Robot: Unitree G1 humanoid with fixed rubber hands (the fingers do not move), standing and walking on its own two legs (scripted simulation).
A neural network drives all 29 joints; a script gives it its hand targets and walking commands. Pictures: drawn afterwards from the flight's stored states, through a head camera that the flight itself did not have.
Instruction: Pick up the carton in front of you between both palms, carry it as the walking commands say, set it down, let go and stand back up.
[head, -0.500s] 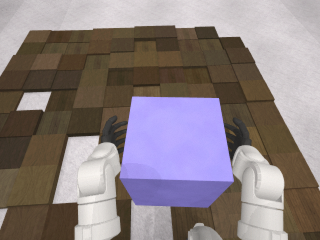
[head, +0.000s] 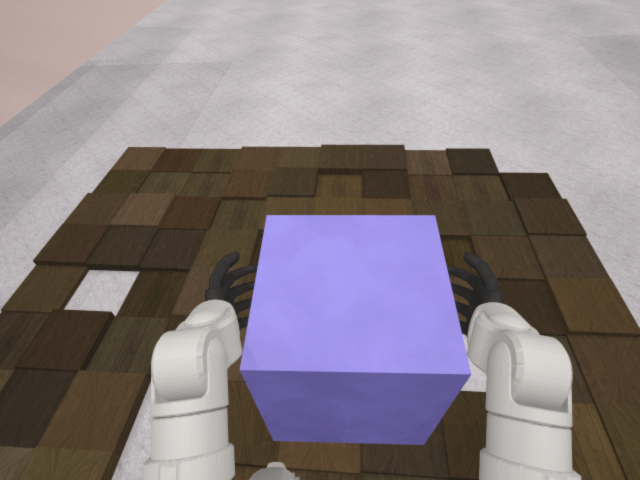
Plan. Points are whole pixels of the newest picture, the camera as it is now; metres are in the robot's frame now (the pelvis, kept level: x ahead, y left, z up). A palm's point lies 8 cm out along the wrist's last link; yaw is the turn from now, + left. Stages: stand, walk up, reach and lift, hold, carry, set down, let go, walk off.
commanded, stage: carry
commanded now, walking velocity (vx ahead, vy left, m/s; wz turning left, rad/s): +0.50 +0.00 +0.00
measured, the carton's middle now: (349, 335) +0.31 +0.01 +0.02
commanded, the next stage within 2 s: none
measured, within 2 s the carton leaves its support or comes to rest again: neither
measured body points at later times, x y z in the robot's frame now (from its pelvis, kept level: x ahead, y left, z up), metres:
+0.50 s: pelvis +0.30 +0.04 +0.02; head +0.35 +0.05 +0.46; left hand +0.65 +0.17 +0.10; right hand +0.64 -0.13 +0.11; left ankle +0.28 +0.11 -0.73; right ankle +0.39 -0.09 -0.66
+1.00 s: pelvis +0.63 +0.03 +0.03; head +0.63 +0.03 +0.48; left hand +0.96 +0.20 +0.18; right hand +0.97 -0.11 +0.18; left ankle +0.75 +0.16 -0.69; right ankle +0.52 -0.08 -0.70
